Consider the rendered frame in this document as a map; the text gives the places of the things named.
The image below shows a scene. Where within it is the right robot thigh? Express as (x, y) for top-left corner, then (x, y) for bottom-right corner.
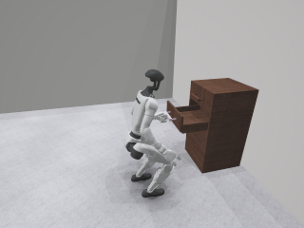
(128, 142), (173, 168)

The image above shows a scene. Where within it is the robot right hand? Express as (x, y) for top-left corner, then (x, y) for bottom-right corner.
(164, 149), (181, 166)

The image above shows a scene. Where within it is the handle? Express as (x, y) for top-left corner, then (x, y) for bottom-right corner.
(164, 111), (176, 122)
(190, 93), (200, 102)

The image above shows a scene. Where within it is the right robot shin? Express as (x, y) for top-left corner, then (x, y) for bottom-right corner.
(147, 164), (175, 193)

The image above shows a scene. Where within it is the cabinet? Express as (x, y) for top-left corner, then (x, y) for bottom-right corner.
(184, 78), (259, 174)

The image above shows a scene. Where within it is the right robot upper arm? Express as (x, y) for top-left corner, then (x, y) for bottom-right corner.
(140, 98), (159, 135)

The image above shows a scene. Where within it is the drawer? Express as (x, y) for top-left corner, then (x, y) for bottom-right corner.
(166, 101), (210, 134)

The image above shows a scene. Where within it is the robot right forearm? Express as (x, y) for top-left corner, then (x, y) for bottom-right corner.
(142, 128), (168, 155)

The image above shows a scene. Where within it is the left robot upper arm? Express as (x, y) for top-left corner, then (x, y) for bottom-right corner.
(130, 90), (142, 115)

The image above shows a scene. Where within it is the robot left hand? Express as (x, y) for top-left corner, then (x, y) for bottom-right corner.
(156, 111), (168, 123)

